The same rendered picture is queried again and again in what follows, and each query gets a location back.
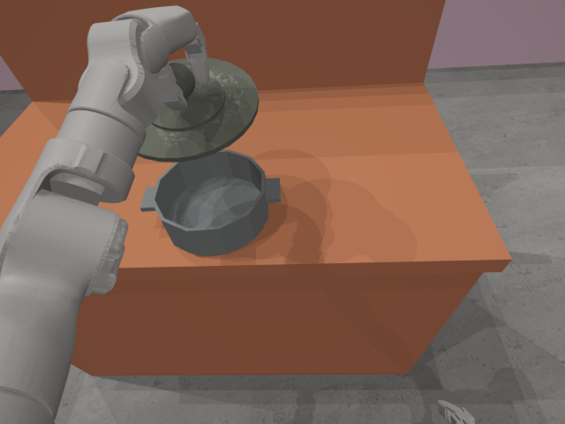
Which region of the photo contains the knob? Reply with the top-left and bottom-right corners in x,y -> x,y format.
169,63 -> 195,98

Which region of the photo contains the robot left forearm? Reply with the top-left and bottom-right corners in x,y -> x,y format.
0,12 -> 170,274

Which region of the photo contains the robot right hand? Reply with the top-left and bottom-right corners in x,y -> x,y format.
437,400 -> 475,424

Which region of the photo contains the table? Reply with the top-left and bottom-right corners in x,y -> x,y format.
0,0 -> 512,375

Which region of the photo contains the pot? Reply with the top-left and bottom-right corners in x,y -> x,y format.
140,149 -> 281,256

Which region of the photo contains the robot left hand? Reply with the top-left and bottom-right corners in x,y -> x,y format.
126,5 -> 209,110

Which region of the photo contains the robot left upper arm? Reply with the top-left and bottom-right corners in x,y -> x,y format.
0,189 -> 128,424

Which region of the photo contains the lid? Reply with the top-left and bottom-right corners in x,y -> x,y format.
138,58 -> 259,163

